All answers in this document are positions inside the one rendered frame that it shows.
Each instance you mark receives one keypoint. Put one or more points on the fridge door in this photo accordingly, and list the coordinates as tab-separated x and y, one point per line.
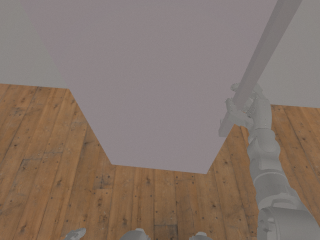
151	76

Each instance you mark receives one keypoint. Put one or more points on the handle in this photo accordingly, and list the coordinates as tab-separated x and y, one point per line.
276	26

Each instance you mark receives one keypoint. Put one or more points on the robot right hand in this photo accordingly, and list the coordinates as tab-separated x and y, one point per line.
259	110

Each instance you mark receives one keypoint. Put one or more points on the robot right forearm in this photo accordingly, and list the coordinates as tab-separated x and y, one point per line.
270	182

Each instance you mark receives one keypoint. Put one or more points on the robot left hand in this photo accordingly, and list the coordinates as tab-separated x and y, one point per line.
75	235

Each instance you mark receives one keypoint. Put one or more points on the left robot thigh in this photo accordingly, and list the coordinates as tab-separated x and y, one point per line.
135	235

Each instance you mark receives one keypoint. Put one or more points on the robot right upper arm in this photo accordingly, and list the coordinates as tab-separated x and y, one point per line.
276	223

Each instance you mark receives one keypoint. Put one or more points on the robot right shin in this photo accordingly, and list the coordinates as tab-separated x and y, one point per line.
201	233

